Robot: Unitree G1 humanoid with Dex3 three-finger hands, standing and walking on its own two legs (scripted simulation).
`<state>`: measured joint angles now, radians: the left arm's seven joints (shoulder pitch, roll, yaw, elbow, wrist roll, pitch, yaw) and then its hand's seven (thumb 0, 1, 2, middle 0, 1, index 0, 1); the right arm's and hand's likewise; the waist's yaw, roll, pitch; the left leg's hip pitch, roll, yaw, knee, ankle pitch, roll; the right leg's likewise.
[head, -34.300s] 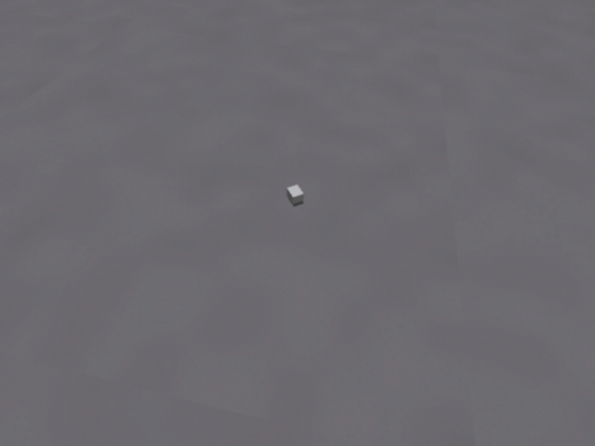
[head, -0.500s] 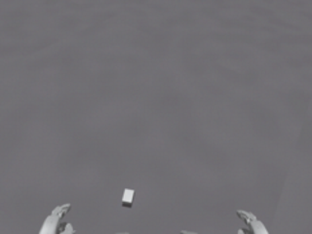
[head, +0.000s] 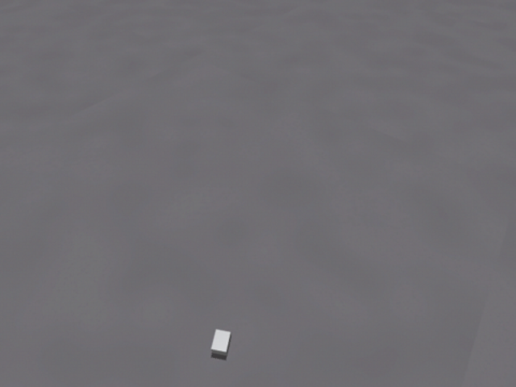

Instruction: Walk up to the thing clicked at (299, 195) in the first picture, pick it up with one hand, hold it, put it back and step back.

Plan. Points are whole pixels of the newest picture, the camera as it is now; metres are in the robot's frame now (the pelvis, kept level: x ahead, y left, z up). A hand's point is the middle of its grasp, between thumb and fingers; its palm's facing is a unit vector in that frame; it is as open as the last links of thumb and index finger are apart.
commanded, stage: stand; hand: left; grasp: from above
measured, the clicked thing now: (221, 342) +0.40 +0.14 -0.76
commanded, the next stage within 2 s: step back in 1.80 s
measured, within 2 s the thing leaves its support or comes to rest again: neither
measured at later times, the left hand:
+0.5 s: hand out of the picture +0.05 +0.23 -0.16, palm faces +0.04 -0.95 -0.32, open 7.4 cm
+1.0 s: hand out of the picture +0.07 +0.23 -0.16, palm faces +0.03 -0.94 -0.33, open 7.4 cm
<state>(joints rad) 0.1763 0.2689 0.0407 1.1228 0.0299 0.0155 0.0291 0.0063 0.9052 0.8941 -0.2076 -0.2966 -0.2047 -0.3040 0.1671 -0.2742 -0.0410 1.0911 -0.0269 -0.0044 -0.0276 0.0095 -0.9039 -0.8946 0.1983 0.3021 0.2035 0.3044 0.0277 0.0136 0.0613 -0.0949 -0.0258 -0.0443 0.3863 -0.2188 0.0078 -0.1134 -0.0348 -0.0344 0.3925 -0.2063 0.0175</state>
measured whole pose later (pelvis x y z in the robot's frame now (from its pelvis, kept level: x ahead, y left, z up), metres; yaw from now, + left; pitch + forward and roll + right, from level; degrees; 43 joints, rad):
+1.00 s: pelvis +0.00 -0.01 +0.00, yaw +0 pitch -3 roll +0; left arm 0.10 0.31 0.03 1.17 0.01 0.00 0.01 0.00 0.91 0.89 -0.21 -0.30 -0.21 -0.30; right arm 0.13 -0.32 -0.01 1.14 -0.02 -0.01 -0.02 0.01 -0.90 -0.89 0.20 0.30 0.20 0.30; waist 0.01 0.01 0.06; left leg -0.08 0.00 -0.05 0.32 -0.19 -0.01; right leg -0.10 -0.01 -0.04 0.32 -0.17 0.00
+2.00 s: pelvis -0.02 +0.00 -0.01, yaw -1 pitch -2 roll +0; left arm 0.07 0.36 0.06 1.00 0.02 0.02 0.01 0.00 0.90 0.89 -0.21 -0.30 -0.21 -0.30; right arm 0.08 -0.39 -0.05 1.01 0.01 0.04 0.01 0.01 -0.90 -0.89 0.20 0.30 0.20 0.30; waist 0.00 -0.01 0.16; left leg -0.33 -0.05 -0.06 0.83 -0.45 0.03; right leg -0.25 -0.04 -0.01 0.48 -0.20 -0.01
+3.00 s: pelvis -0.27 +0.04 -0.02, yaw -2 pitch -2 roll -1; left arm 0.11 0.39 0.08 0.79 0.01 0.08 0.02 0.01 0.91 0.89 -0.21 -0.30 -0.21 -0.30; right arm 0.18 -0.36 -0.04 0.88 -0.03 0.02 0.00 0.01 -0.90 -0.89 0.20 0.30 0.21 0.30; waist -0.01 -0.04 0.19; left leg -0.27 -0.02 -0.04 0.61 -0.30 0.03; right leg -0.48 0.09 0.14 1.08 -0.52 -0.02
